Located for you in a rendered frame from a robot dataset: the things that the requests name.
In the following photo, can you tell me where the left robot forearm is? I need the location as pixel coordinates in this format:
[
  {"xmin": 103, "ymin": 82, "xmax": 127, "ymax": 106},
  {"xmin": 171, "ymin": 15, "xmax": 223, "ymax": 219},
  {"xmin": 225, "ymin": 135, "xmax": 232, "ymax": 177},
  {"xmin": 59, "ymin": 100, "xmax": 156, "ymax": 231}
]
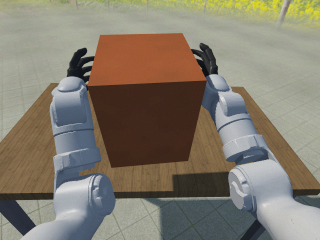
[{"xmin": 49, "ymin": 76, "xmax": 102, "ymax": 216}]

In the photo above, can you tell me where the robot right hand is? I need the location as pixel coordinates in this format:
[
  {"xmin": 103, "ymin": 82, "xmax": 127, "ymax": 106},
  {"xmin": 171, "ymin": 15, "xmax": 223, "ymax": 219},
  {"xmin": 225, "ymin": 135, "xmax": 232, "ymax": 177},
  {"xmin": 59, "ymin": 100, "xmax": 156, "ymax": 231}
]
[{"xmin": 191, "ymin": 43, "xmax": 218, "ymax": 77}]

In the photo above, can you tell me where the right robot upper arm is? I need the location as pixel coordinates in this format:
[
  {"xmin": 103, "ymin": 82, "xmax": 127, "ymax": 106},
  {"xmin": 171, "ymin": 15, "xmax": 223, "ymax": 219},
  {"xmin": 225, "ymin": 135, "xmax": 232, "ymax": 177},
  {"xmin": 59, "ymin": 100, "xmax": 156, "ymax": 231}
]
[{"xmin": 228, "ymin": 159, "xmax": 320, "ymax": 240}]

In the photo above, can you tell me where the right robot forearm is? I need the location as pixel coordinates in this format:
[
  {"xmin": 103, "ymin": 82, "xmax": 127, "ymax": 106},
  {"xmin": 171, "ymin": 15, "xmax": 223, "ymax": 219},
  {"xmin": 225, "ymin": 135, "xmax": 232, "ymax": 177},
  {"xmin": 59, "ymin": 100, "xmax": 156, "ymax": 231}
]
[{"xmin": 201, "ymin": 74, "xmax": 293, "ymax": 195}]

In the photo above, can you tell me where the carton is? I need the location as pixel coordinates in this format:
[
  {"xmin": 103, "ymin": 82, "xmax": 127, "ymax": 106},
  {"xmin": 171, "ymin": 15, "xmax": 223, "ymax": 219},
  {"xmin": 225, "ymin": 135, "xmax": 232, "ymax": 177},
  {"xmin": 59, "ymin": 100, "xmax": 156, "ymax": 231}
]
[{"xmin": 87, "ymin": 33, "xmax": 207, "ymax": 168}]

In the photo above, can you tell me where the left robot upper arm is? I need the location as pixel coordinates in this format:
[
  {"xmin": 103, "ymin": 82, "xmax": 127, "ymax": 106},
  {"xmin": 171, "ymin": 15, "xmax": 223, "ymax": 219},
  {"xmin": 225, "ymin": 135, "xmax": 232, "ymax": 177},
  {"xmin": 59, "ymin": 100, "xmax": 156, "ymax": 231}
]
[{"xmin": 20, "ymin": 172, "xmax": 116, "ymax": 240}]

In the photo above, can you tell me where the table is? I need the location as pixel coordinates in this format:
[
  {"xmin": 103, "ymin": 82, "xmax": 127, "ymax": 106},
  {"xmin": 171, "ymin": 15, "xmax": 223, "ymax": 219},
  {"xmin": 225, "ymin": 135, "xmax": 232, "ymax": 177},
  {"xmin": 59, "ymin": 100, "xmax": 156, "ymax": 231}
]
[{"xmin": 0, "ymin": 83, "xmax": 320, "ymax": 240}]

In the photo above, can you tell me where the robot left hand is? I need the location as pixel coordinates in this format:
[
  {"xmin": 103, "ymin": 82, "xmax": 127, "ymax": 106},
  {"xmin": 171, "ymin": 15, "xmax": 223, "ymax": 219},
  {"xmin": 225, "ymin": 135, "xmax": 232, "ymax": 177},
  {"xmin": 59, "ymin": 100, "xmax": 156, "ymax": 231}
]
[{"xmin": 67, "ymin": 47, "xmax": 95, "ymax": 91}]

